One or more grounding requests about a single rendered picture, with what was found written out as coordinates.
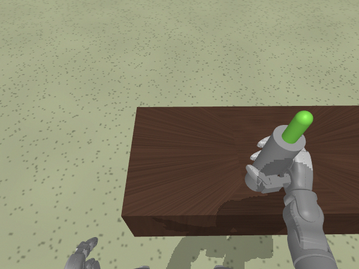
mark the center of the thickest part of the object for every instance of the right robot arm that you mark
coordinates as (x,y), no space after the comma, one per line
(307,242)

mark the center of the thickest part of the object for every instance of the bottle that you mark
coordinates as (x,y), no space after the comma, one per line
(281,148)

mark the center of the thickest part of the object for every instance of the left robot hand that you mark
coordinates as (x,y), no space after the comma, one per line
(77,260)

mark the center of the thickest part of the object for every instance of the right robot hand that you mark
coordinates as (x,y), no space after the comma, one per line
(298,174)

